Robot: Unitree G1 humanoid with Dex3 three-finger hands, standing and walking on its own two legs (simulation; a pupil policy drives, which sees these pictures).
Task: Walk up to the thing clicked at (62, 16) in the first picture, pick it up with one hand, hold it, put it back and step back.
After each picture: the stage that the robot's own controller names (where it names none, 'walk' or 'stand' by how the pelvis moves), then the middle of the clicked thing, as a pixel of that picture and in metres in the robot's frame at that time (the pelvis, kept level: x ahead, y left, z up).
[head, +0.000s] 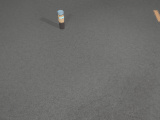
stand; (61, 20) +1.75 +0.26 -0.66
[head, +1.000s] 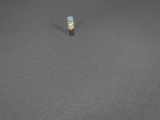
walk; (70, 26) +1.64 +0.25 -0.65
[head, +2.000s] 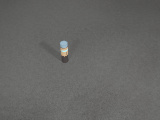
walk; (64, 52) +1.10 +0.21 -0.63
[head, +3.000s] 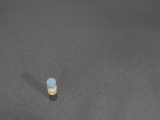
walk; (52, 90) +0.71 +0.19 -0.64
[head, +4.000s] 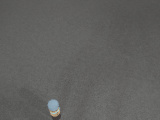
walk; (54, 110) +0.47 +0.18 -0.63
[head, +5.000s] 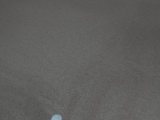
stand; out of the picture +0.42 +0.17 -0.65
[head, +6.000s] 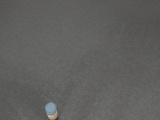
stand; (52, 113) +0.45 +0.19 -0.63
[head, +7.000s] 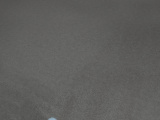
stand; out of the picture +0.41 +0.20 -0.66
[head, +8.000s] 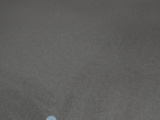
stand; out of the picture +0.42 +0.20 -0.66
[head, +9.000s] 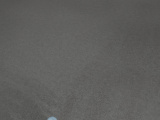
stand; out of the picture +0.42 +0.20 -0.66
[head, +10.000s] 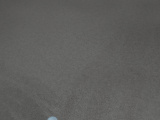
stand; out of the picture +0.41 +0.20 -0.66
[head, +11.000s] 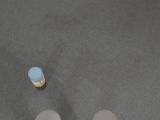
go down; (38, 80) +0.46 +0.20 -0.46
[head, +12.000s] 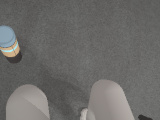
go down; (10, 47) +0.49 +0.26 -0.26
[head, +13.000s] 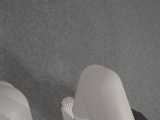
close in; out of the picture +0.48 +0.29 -0.18
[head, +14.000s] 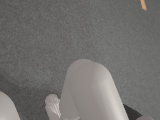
close; out of the picture +0.47 +0.32 -0.16
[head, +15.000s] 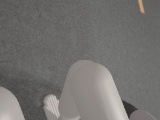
lift; out of the picture +0.43 +0.31 -0.17
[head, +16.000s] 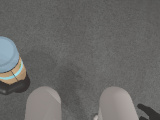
lift; (11, 71) +0.34 +0.23 -0.02
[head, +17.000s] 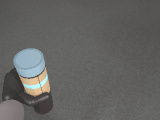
hold; (37, 86) +0.31 +0.15 +0.07
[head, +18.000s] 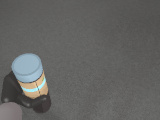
hold; (35, 88) +0.32 +0.16 +0.04
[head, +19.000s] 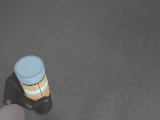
crouch; (37, 90) +0.31 +0.15 +0.04
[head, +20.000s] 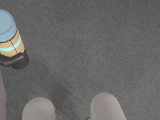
crouch; (11, 46) +0.45 +0.20 -0.03
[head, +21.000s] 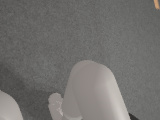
lower; out of the picture +0.44 +0.31 -0.17
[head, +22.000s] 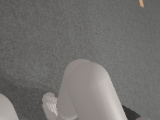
lower; out of the picture +0.45 +0.33 -0.17
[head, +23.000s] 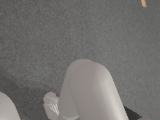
lower; out of the picture +0.45 +0.33 -0.16
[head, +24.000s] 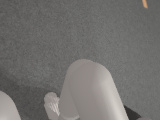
lower; out of the picture +0.45 +0.33 -0.16
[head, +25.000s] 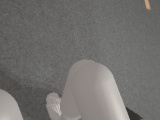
loosen; out of the picture +0.44 +0.32 -0.17
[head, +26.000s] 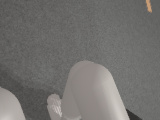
withdraw; out of the picture +0.45 +0.30 -0.17
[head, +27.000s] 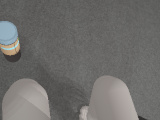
stand; (9, 45) +0.47 +0.26 -0.22
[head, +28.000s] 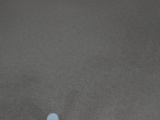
stand; out of the picture +0.42 +0.17 -0.59
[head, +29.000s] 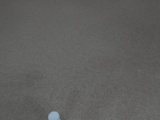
stand; out of the picture +0.43 +0.18 -0.60
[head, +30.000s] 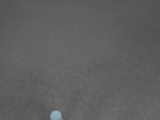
stand; out of the picture +0.43 +0.18 -0.61
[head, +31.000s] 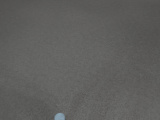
walk; out of the picture +0.45 +0.17 -0.65
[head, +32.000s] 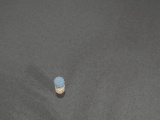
walk; (59, 88) +0.58 +0.13 -0.63
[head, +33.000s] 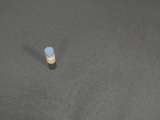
walk; (51, 59) +0.85 +0.27 -0.62
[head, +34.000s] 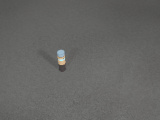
stand; (61, 61) +1.07 +0.20 -0.64
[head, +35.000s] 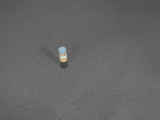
stand; (63, 58) +1.05 +0.19 -0.66
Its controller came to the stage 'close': yes
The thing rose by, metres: 0.68
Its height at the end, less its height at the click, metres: +0.00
